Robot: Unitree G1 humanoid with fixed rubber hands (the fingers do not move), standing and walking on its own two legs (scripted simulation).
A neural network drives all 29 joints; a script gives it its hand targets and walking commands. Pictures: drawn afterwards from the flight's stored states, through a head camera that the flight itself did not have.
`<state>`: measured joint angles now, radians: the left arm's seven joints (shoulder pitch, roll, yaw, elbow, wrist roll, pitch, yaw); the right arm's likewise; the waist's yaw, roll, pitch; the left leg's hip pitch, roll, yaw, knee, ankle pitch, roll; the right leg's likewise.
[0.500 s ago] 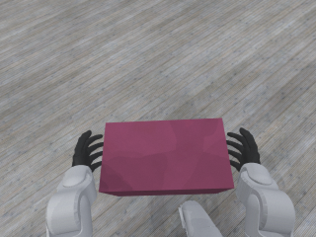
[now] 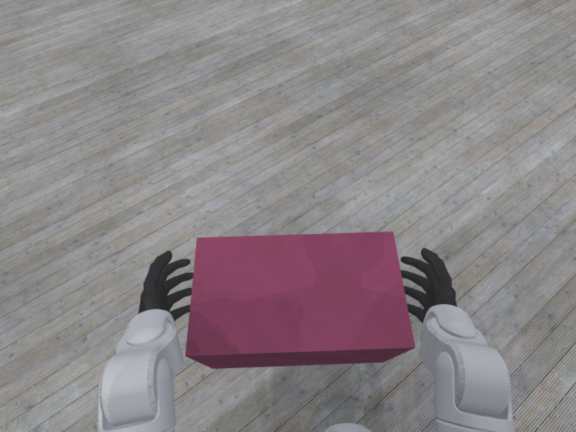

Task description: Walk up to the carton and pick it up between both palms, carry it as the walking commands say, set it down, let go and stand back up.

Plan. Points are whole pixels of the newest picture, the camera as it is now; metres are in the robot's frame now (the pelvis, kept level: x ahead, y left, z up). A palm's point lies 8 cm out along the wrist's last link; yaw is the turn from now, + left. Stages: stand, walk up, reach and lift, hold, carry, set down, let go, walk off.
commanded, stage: carry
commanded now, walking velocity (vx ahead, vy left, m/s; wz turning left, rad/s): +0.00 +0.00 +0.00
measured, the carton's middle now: (296, 304) +0.30 +0.00 -0.03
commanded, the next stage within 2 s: none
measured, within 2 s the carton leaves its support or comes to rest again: neither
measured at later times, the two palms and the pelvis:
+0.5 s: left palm (206, 103) +0.73 +0.17 +0.02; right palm (367, 93) +0.75 -0.18 +0.00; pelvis +0.48 -0.02 -0.01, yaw +1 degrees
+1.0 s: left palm (218, 9) +1.23 +0.19 -0.01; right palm out of the picture +1.27 -0.16 +0.00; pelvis +0.98 -0.02 -0.01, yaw +5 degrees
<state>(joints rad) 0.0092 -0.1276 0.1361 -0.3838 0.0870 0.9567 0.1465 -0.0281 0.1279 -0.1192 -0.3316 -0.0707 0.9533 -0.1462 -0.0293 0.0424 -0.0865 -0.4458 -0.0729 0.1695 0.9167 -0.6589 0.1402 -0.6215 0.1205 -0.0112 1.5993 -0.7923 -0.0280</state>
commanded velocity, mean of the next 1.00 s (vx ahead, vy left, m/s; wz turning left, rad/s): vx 0.00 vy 0.00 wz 0.00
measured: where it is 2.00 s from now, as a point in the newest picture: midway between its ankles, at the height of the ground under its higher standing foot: (291, 98)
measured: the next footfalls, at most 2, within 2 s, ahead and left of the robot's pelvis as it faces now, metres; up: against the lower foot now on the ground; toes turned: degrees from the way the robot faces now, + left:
right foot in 0.10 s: +0.20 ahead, -0.07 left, +0.00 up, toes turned +4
left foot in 0.40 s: +0.45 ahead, +0.03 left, +0.00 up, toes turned +8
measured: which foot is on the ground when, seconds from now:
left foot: down 0.00-0.12, up 0.14-0.38, down 0.40-0.68, up 0.70-0.92, down 0.94-1.00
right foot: up 0.00-0.08, down 0.10-0.42, up 0.44-0.64, down 0.66-0.96, up 0.98-1.00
